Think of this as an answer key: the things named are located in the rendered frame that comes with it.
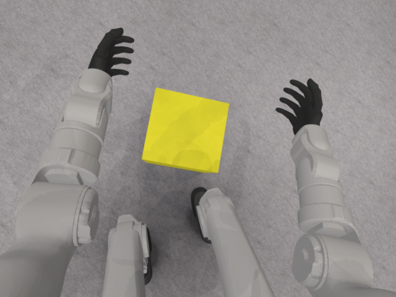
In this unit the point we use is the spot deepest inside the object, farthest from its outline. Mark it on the left robot hand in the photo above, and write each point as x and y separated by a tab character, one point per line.
102	58

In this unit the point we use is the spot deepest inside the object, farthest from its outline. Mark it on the robot left foot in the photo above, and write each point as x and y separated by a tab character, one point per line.
148	275

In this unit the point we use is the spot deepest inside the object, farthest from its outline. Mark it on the carton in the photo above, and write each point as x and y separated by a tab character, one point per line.
185	131

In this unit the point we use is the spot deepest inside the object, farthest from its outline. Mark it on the right robot forearm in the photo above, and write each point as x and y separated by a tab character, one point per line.
317	172

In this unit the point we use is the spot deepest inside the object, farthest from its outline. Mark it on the robot left upper arm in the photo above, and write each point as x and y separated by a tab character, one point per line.
52	221

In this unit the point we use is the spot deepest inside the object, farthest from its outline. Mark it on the left robot forearm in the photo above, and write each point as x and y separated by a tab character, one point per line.
74	150

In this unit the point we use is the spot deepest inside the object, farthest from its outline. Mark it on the right robot hand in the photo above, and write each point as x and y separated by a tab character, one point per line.
309	111

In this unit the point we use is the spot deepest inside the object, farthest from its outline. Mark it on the right robot thigh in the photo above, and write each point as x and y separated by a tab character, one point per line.
240	270

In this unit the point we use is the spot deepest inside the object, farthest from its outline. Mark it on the robot right upper arm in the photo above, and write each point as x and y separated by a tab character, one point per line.
329	266

